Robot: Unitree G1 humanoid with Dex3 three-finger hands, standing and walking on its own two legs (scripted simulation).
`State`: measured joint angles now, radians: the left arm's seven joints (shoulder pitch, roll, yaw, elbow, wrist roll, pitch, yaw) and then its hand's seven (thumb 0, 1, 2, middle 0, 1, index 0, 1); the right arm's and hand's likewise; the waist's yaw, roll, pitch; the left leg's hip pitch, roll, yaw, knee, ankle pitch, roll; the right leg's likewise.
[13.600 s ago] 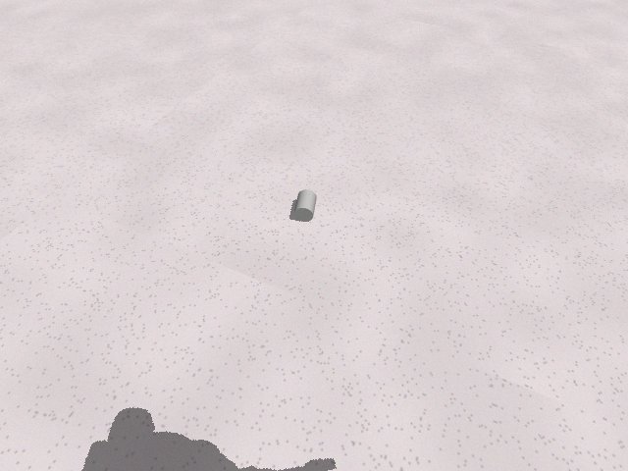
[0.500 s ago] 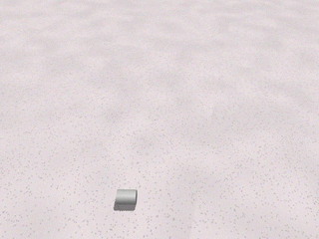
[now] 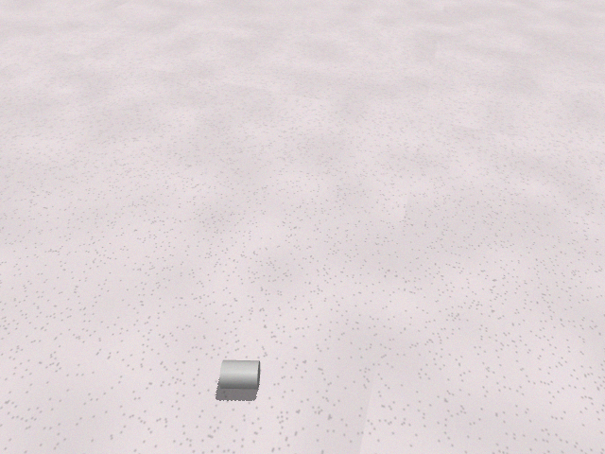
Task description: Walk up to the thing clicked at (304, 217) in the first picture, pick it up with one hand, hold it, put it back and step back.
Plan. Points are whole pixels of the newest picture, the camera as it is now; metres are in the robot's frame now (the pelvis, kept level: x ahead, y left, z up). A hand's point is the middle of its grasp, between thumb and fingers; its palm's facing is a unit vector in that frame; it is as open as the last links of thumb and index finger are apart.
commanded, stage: stand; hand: left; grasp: from above
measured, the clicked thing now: (240, 374) +0.50 +0.18 -0.74
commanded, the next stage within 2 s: rise first in 0.74 s
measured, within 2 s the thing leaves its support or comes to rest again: neither
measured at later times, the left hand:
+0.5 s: hand out of the picture +0.07 +0.25 -0.16, palm faces -0.03 -0.94 -0.34, open 7.4 cm
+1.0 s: hand out of the picture +0.12 +0.24 -0.16, palm faces +0.03 -0.95 -0.32, open 7.9 cm
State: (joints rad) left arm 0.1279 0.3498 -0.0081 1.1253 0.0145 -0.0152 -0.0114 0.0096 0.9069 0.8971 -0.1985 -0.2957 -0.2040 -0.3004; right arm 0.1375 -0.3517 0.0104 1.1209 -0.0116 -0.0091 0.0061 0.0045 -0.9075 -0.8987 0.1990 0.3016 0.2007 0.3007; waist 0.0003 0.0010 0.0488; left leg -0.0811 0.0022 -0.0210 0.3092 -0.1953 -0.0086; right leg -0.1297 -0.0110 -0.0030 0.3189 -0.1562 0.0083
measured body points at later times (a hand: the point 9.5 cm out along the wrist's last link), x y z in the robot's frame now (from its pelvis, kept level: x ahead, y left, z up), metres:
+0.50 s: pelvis +0.00 +0.00 +0.00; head +0.01 +0.00 +0.45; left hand +0.07 +0.30 -0.13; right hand +0.07 -0.30 -0.13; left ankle -0.02 +0.13 -0.75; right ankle +0.01 -0.12 -0.75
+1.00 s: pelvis -0.01 -0.01 -0.01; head +0.04 +0.00 +0.43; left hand +0.12 +0.29 -0.14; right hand +0.08 -0.29 -0.14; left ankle -0.02 +0.13 -0.75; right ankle +0.01 -0.12 -0.75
